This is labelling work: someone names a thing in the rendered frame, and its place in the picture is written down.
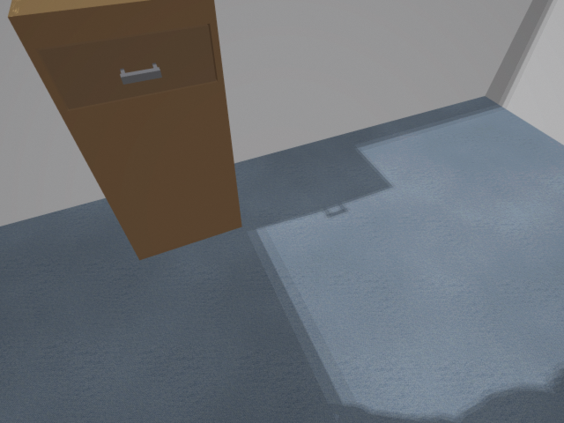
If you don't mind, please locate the cabinet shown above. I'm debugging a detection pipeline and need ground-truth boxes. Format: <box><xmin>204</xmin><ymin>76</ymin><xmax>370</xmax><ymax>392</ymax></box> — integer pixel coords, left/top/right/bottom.
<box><xmin>8</xmin><ymin>0</ymin><xmax>242</xmax><ymax>260</ymax></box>

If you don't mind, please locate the drawer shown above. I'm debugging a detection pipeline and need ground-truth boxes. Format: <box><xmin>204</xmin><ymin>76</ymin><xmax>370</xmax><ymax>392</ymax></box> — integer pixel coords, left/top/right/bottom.
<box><xmin>39</xmin><ymin>24</ymin><xmax>216</xmax><ymax>109</ymax></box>

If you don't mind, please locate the handle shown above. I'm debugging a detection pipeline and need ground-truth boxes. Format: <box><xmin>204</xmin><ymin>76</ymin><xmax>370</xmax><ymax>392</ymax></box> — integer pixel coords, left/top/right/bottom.
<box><xmin>120</xmin><ymin>63</ymin><xmax>162</xmax><ymax>85</ymax></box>

